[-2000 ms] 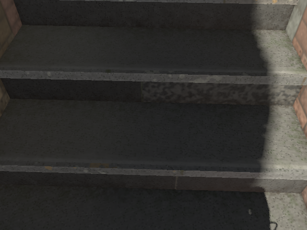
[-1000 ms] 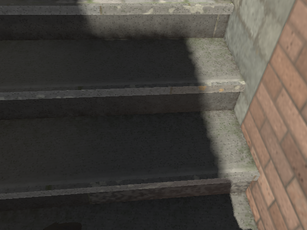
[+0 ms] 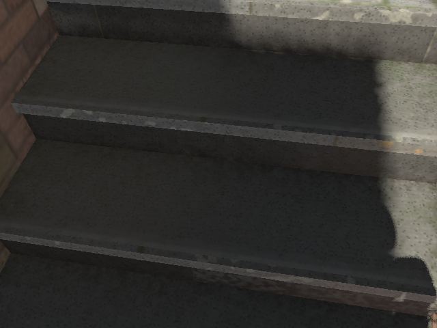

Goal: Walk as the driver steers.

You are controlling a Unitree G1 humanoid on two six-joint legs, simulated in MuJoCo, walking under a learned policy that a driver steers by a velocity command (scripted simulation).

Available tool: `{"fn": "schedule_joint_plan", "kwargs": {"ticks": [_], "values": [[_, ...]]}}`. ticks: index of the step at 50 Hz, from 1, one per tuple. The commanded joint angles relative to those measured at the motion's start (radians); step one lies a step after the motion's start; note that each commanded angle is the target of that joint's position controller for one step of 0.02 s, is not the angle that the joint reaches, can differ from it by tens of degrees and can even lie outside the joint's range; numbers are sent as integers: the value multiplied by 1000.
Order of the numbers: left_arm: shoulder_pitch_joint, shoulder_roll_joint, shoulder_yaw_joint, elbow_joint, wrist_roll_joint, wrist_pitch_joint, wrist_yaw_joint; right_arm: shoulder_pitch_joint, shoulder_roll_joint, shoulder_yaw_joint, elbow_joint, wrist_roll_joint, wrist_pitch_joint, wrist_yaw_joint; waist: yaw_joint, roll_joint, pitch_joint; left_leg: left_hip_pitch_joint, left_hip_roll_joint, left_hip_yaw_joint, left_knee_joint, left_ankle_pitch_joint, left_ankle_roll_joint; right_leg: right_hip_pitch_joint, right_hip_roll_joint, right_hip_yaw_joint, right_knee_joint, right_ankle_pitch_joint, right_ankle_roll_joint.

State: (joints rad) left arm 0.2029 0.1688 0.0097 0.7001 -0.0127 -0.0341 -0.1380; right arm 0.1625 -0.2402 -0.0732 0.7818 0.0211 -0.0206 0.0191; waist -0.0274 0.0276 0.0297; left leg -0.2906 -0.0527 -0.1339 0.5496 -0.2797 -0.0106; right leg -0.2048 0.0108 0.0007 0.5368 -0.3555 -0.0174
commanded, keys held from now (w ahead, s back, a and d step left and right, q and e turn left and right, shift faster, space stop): no key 0.34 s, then w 0.16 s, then w+e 0.50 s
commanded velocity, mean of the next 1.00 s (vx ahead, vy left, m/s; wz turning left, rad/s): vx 0.22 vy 0.00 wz -0.17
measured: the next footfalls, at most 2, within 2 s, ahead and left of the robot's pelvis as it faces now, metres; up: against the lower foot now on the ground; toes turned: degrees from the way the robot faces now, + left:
right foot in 0.92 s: +0.33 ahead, -0.08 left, +0.16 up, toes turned -7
left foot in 1.36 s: +0.66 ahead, +0.07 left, +0.33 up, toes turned -18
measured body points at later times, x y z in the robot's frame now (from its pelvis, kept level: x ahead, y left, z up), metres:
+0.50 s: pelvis +0.03 +0.02 +0.01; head +0.05 +0.01 +0.45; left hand +0.03 +0.26 -0.13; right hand +0.16 -0.24 -0.12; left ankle +0.01 +0.12 -0.73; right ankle -0.05 -0.11 -0.73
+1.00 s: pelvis +0.23 +0.02 +0.07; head +0.24 +0.01 +0.52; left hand +0.47 +0.19 -0.02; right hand +0.20 -0.22 -0.08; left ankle +0.06 +0.14 -0.60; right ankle +0.29 -0.07 -0.57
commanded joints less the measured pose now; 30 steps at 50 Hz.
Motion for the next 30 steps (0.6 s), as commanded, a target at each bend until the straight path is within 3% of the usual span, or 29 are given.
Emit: {"fn": "schedule_joint_plan", "kwargs": {"ticks": [1, 7, 8, 9, 13, 17, 18, 19, 20, 22, 23, 24, 25, 26, 27, 28, 29, 30], "values": [[55, 98, 33, -44, 2, -1, 1, -39, -83, -17, -63, 1, -11, 2, 21, -48, -88, -35, 23, 34, -67, 296, 31, 137, -69, 34, -66, 373, -59], [104, 96, 31, -13, 7, 14, -6, -21, -80, -11, -29, 2, 8, 13, 13, -38, -81, 43, 25, 20, -103, 345, 39, 126, -48, 18, -79, 377, -33], [102, 142, 54, -26, 4, 18, 2, -55, -86, -8, -51, -8, 12, 6, 31, -55, -98, 38, 21, 8, -92, 403, 61, 146, -42, 21, -75, 415, -53], [105, 144, 56, -25, 5, 21, 9, -61, -87, -8, -52, -8, 11, 1, 28, -41, -105, 49, 22, 16, -88, 428, 67, 146, -45, 22, -76, 437, -61], [154, 105, 48, -10, 4, 44, 9, -48, -73, -6, -49, -5, 24, 1, 25, -34, -84, 89, 23, 14, -114, 435, 68, 129, -41, 23, -113, 407, -58], [199, 99, 46, 17, 9, 60, 1, -43, -64, -5, -33, -8, 38, 12, 21, -31, -59, 139, 18, 14, -153, 402, 58, 104, -32, 18, -154, 337, -42], [223, 85, 40, 27, 1, 61, -9, -9, -54, -4, -10, 2, 45, 19, 17, -32, -50, 161, 17, 15, -181, 313, 45, 103, -39, 18, -184, 255, -32], [248, 102, 48, 42, 9, 64, -9, -7, -69, -11, -5, -2, 49, 22, 22, -41, -14, 152, 3, 26, -191, 172, 47, 86, -43, 23, -212, 119, -44], [263, 144, 65, 53, 27, 66, 0, -14, -96, -25, -10, -15, 48, 20, 30, -71, 22, 122, -23, 52, -167, -22, 57, 65, -64, 47, -243, -53, -81], [298, 193, 88, 68, 50, 61, 22, -45, -108, -43, -26, -38, 32, 15, 65, -129, 99, 1, -59, 115, -54, -196, 80, 38, -164, 155, -314, -330, -185], [332, 193, 90, 83, 52, 55, 35, -65, -97, -46, -36, -45, 22, 10, 87, -153, 121, -90, -49, 126, 15, -201, 89, 79, -247, 241, -344, -396, -244], [357, 177, 80, 109, 52, 48, 46, -84, -72, -40, -47, -50, 13, 3, 101, -161, 147, -158, -12, 122, 60, -167, 103, 107, -334, 328, -374, -395, -295], [346, 160, 68, 114, 52, 40, 60, -77, -37, -34, -55, -56, 5, -2, 86, -155, 153, -124, 37, 101, 97, -102, 128, 74, -391, 362, -396, -349, -310], [250, 150, 59, 89, 53, 31, 66, -37, -31, -35, -50, -53, -3, -9, 38, -140, 145, 16, 48, 117, 98, -60, 147, -29, -368, 322, -400, -288, -296], [142, 155, 58, 63, 53, 23, 67, 35, -36, -39, -41, -42, -10, -9, -24, -126, 116, 199, 39, 120, 13, -40, 165, -120, -301, 233, -359, -237, -259], [101, 128, 52, 69, 74, 30, 60, 125, -39, -43, -11, -41, -18, -2, -77, -80, 84, 387, 47, 96, -76, 52, 172, -203, -217, 150, -212, -111, -245], [114, 82, 47, 85, 93, 37, 44, 261, -56, -53, 38, -60, -22, 11, -129, 26, 26, 556, 94, 9, -135, 199, 216, -322, -88, 46, 84, 38, -198], [193, 49, 42, 66, 90, 13, 29, 465, -162, -74, 77, -52, -3, 2, -148, 193, -130, 774, 325, -360, -230, 478, 422, -490, 67, -7, 418, -69, -76]]}}
Keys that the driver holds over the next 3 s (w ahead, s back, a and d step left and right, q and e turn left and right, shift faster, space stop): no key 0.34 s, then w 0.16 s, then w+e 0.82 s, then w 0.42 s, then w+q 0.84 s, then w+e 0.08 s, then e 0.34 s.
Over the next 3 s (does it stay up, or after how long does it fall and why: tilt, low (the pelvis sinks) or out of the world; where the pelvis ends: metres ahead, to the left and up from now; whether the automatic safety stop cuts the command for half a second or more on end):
stays up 1.33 -0.24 0.65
